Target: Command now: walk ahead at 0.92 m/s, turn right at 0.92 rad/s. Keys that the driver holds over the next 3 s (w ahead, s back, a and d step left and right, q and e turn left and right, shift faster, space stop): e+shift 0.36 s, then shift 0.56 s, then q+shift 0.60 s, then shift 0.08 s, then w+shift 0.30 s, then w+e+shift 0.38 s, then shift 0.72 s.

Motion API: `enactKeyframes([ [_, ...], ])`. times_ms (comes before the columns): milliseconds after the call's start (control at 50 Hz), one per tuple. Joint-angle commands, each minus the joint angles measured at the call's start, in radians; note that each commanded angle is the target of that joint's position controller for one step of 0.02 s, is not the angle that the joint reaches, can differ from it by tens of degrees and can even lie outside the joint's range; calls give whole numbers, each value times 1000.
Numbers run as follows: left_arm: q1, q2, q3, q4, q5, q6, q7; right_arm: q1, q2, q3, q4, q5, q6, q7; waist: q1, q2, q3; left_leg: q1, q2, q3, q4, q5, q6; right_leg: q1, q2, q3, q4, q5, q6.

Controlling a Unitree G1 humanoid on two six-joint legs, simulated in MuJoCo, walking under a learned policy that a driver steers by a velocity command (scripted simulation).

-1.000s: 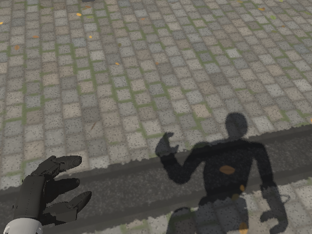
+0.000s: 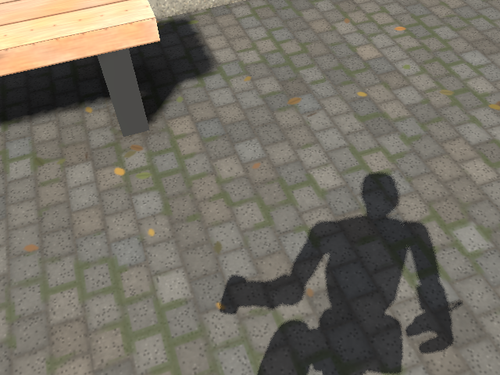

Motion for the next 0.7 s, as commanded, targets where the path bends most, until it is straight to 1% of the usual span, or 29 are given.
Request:
enactKeyframes([
  [20,277,150,44,-25,37,-41,1,-155,-143,-2,-237,42,-114,18,73,-130,-192,-869,-79,-270,441,-3,92,807,-304,1017,-640,-325,-235],
  [40,210,137,38,-28,39,-62,-7,-200,-139,-7,-243,37,-113,6,6,72,-76,-827,-47,-264,320,70,92,628,-285,953,-637,-172,-188],
  [60,134,150,42,-47,39,-77,-9,-178,-120,-4,-231,11,-101,-4,-55,110,-42,-754,-22,-276,256,80,61,490,-263,869,-579,86,-189],
  [80,76,162,46,-68,39,-79,2,-138,-136,-12,-217,-8,-83,-7,-90,114,-44,-666,2,-287,197,77,25,387,-222,758,-549,308,-182],
  [100,47,147,41,-80,33,-74,15,-124,-156,-22,-209,-15,-62,-9,-105,107,-43,-606,23,-280,118,76,-4,318,-187,649,-550,449,-164],
  [120,29,136,37,-80,21,-68,32,-155,-149,-22,-219,-22,-48,-12,-110,113,-26,-558,34,-250,-16,81,-26,238,-144,555,-550,534,-133],
  [140,31,133,37,-78,14,-62,51,-226,-119,-14,-249,-34,-41,-15,-87,103,-5,-525,8,-201,-138,140,-47,171,-89,481,-536,661,-110],
  [160,42,135,41,-67,11,-46,70,-282,-77,-3,-268,-42,-34,-16,-66,83,-11,-493,-33,-162,-261,225,-62,138,-33,414,-498,737,-80],
  [180,54,138,47,-55,8,-23,84,-295,-41,7,-273,-41,-28,-14,-47,50,-54,-421,-78,-139,-387,346,-66,121,18,364,-464,724,-35],
  [200,92,142,53,-40,6,0,95,-307,-27,9,-277,-33,-24,-11,-18,16,-108,-361,-122,-124,-488,468,-69,136,40,361,-438,661,10],
  [220,124,140,56,-28,4,17,101,-325,-31,4,-285,-19,-21,-7,6,-14,-140,-329,-152,-124,-566,551,-71,164,45,385,-416,569,41],
  [260,141,111,54,-19,5,36,108,-350,-65,-14,-299,0,-18,-2,16,-70,-146,-296,-163,-172,-660,594,-73,205,34,472,-363,394,68],
  [300,92,81,52,-41,7,37,113,-311,-111,-37,-289,3,-23,-5,-17,-116,-143,-268,-124,-230,-733,617,-59,266,22,533,-253,308,96],
  [320,55,67,49,-58,8,36,114,-215,-121,-47,-259,-6,-30,-8,-68,-117,-192,-168,-91,-231,-787,708,-43,293,45,506,-127,321,129],
  [340,72,5,29,-78,21,36,106,-89,-133,-48,-229,-25,-31,-12,-99,-35,-319,41,58,-319,-746,817,14,255,80,433,124,80,168],
  [360,210,-88,-2,-88,58,37,100,-84,-158,-40,-250,-39,-20,-16,-17,207,-402,243,272,-567,-650,1321,80,59,156,353,381,-521,194],
  [380,404,29,10,-97,5,37,75,-104,-204,-48,-235,-49,-9,-9,81,398,-532,313,521,-972,-700,925,307,-61,70,356,605,-433,221],
  [400,315,123,33,-54,7,54,74,-202,-131,-42,-288,-47,0,-16,30,226,-458,200,413,-894,-766,586,314,-74,-4,322,663,-306,259],
  [420,170,163,45,-73,10,69,76,-240,-69,-19,-298,-41,17,-24,-7,121,-333,60,313,-698,-794,428,260,-84,-15,268,642,-213,274],
  [440,117,157,46,-78,17,84,87,-248,-64,-8,-293,-36,33,-25,-7,51,-273,-66,244,-600,-818,382,218,-41,-25,241,617,-169,278],
  [460,79,138,40,-100,20,87,90,-259,-82,-10,-274,-33,42,-23,0,45,-197,-167,198,-527,-835,396,207,-21,-36,234,547,-156,270],
  [480,60,99,27,-107,21,84,88,-240,-95,-14,-250,-37,44,-21,4,58,-157,-240,157,-450,-852,438,193,24,-47,216,454,-158,257],
  [500,57,58,13,-108,21,76,89,-219,-97,-17,-229,-40,42,-16,1,77,-155,-247,137,-409,-859,510,199,49,-39,194,375,-176,251],
  [520,55,35,3,-105,25,67,92,-203,-100,-19,-213,-40,42,-13,-2,91,-176,-222,144,-394,-857,597,219,64,-36,185,310,-199,250],
  [540,51,31,-2,-100,31,62,94,-193,-107,-21,-202,-37,42,-12,-4,96,-202,-198,165,-394,-852,651,241,79,-41,186,262,-202,249],
  [580,29,44,-6,-92,39,62,94,-190,-124,-26,-188,-26,47,-9,-11,99,-233,-187,199,-394,-858,617,266,121,-59,192,166,-161,240],
  [640,-8,61,-9,-85,36,70,85,-195,-148,-29,-172,-14,61,-5,-24,138,-197,-262,192,-367,-903,371,260,211,-66,169,19,-97,217],
  [680,-19,66,-10,-78,36,71,75,-178,-150,-26,-157,-9,69,-4,-31,159,-169,-288,187,-362,-912,250,249,260,-60,150,-91,-71,199],
  [700,-9,60,-10,-68,38,70,70,-172,-146,-23,-148,-5,74,-4,-23,157,-161,-301,181,-353,-902,209,236,301,-54,136,-176,-33,184],
])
